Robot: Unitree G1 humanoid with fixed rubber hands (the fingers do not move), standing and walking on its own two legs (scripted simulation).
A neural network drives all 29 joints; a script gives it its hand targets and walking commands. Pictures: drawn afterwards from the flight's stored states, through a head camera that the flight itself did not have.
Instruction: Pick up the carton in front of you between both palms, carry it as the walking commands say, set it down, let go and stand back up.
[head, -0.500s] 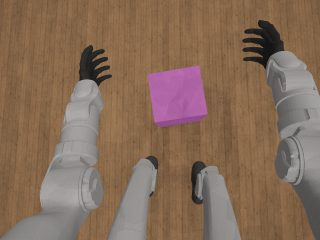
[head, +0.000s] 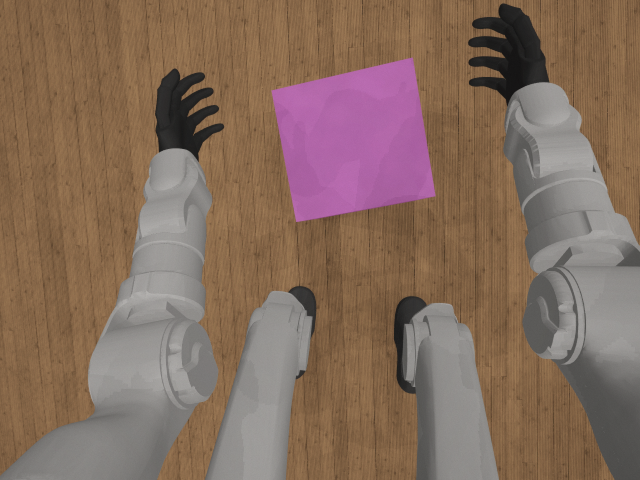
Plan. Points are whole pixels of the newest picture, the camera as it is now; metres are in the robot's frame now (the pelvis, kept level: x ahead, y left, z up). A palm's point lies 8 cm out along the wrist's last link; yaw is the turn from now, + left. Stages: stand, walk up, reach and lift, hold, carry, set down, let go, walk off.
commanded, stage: reach and lift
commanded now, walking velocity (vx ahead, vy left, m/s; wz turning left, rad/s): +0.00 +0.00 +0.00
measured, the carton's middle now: (354, 154) +0.49 +0.01 -0.43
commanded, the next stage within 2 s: none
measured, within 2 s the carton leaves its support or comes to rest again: leaves its support in 1.34 s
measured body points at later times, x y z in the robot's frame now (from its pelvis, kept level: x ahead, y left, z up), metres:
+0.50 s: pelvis -0.05 +0.01 -0.16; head +0.33 -0.01 +0.07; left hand +0.47 +0.20 -0.36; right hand +0.53 -0.17 -0.36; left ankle +0.08 +0.14 -0.52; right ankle +0.06 -0.12 -0.52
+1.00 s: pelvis -0.05 +0.00 -0.18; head +0.33 -0.02 +0.07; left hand +0.48 +0.18 -0.36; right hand +0.54 -0.14 -0.37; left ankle +0.08 +0.14 -0.52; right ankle +0.06 -0.11 -0.52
